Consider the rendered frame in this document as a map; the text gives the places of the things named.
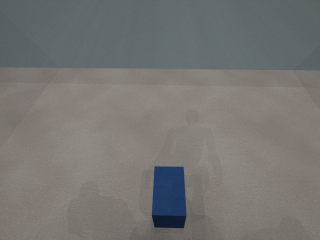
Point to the carton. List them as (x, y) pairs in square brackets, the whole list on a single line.
[(169, 198)]

